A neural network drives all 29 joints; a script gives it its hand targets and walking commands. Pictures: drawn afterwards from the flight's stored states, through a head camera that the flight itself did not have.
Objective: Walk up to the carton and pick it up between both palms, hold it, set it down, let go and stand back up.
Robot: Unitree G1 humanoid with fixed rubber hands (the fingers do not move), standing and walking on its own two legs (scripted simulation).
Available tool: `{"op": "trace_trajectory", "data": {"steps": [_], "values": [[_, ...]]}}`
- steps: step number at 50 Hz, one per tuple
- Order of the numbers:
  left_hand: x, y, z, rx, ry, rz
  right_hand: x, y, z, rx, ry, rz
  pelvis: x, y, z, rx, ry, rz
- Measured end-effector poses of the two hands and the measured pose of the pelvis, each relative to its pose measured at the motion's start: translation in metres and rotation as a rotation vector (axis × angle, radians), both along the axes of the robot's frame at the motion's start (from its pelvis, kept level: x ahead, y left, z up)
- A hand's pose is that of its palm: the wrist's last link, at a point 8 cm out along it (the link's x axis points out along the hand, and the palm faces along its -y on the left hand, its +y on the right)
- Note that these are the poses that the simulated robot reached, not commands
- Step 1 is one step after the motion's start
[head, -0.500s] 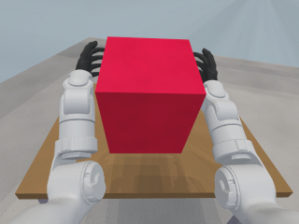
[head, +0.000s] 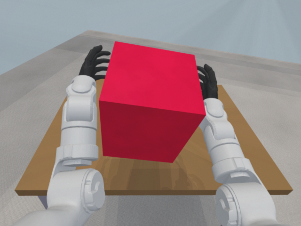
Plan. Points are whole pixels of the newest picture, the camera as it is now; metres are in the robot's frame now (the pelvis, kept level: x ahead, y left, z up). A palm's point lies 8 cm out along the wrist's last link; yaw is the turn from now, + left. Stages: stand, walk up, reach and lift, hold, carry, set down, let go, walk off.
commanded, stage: set down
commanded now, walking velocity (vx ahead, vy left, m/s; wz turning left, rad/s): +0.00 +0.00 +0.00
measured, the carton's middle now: (146, 107) +0.39 +0.01 +0.16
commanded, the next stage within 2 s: none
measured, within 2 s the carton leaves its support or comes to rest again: neither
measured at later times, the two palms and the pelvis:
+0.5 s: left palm (94, 86) +0.46 +0.16 +0.19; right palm (196, 100) +0.42 -0.14 +0.17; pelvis +0.04 +0.01 +0.00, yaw +0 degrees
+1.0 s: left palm (99, 92) +0.43 +0.14 +0.18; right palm (203, 113) +0.38 -0.16 +0.15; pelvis +0.01 +0.01 +0.00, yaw +0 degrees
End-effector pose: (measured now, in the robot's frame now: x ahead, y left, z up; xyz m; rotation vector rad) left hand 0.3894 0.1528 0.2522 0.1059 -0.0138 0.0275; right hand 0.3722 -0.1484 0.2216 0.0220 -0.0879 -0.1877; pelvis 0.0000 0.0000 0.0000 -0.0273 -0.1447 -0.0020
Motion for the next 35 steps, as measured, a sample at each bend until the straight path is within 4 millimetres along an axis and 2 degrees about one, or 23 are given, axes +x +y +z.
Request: {"op": "trace_trajectory", "data": {"steps": [5,11,17,23,28,35], "values": [[0.003,-0.001,-0.018,0.003,0.048,-0.019,-0.003,-0.002,-0.013,0.048,0.030,-0.010,-0.005,-0.001,0.000,0.001,-0.006,0.000],[0.020,-0.003,-0.041,-0.014,0.074,-0.033,0.009,-0.003,-0.031,0.033,0.053,-0.027,0.000,0.000,0.000,0.000,0.001,0.001],[0.043,0.000,-0.046,-0.043,0.043,-0.037,0.030,0.000,-0.033,0.025,0.018,-0.032,0.017,0.003,0.000,-0.004,0.024,0.000],[0.063,0.005,-0.060,-0.050,0.072,-0.042,0.048,0.005,-0.044,-0.024,0.049,-0.040,0.033,0.007,0.001,-0.009,0.044,0.000],[0.068,0.004,-0.067,-0.032,0.090,-0.055,0.048,0.005,-0.055,-0.069,0.069,-0.058,0.040,0.012,0.005,-0.016,0.051,0.001],[0.067,0.003,-0.060,-0.030,0.064,-0.072,0.042,0.005,-0.051,-0.090,0.042,-0.082,0.041,0.018,0.004,-0.023,0.054,-0.001]]}}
